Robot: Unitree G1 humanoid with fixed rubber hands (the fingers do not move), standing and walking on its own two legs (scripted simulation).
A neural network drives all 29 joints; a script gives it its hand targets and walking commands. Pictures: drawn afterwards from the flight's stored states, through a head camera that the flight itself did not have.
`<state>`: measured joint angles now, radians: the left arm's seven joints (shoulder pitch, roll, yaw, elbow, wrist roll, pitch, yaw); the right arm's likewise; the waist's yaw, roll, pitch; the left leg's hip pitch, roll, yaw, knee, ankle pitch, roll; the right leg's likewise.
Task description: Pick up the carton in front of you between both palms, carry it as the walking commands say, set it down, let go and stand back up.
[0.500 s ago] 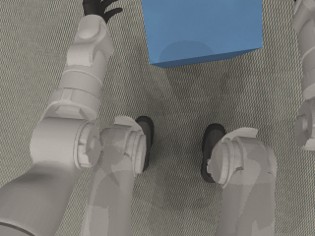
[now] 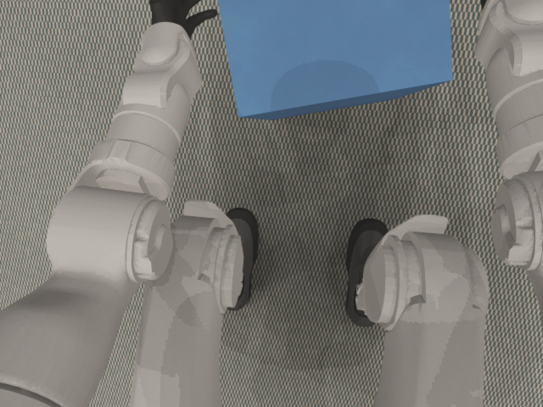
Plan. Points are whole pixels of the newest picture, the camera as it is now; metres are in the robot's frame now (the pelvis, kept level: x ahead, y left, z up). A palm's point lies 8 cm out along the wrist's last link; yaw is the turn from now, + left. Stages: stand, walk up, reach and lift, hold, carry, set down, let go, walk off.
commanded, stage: reach and lift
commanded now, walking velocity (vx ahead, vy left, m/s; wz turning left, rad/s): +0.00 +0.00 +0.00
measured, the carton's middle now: (324, 27) +0.54 -0.03 -0.25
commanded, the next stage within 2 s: none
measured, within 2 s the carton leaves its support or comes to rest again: leaves its support in 0.50 s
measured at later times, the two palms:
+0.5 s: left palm (180, 3) +0.54 +0.12 -0.15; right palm out of the picture +0.55 -0.18 -0.17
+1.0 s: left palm out of the picture +0.49 +0.11 +0.04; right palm out of the picture +0.49 -0.19 +0.03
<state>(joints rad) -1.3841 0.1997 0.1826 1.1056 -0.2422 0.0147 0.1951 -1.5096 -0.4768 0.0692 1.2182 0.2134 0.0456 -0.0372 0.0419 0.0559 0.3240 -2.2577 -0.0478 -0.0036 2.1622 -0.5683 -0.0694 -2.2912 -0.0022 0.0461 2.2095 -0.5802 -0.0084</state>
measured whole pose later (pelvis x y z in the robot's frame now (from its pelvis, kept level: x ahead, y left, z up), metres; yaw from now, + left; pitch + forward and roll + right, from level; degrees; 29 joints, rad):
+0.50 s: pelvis +0.00 +0.00 -0.01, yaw +0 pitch +38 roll +4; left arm -1.44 0.15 0.39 1.01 -0.07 0.17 0.17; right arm -1.53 -0.37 -0.04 1.14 0.04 0.18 -0.02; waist 0.02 0.07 0.30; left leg -2.30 -0.07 -0.01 2.18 -0.55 -0.08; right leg -2.32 -0.01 0.04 2.23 -0.57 -0.02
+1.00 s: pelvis -0.01 +0.02 +0.09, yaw -5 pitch +41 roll +3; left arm -1.09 -0.09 0.62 0.69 0.24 0.34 0.12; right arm -1.21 -0.14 -0.37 0.93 -0.24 0.37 0.00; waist 0.03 0.01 -0.12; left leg -2.07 -0.08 -0.05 1.85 -0.51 -0.07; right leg -2.11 0.07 0.08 1.86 -0.47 0.04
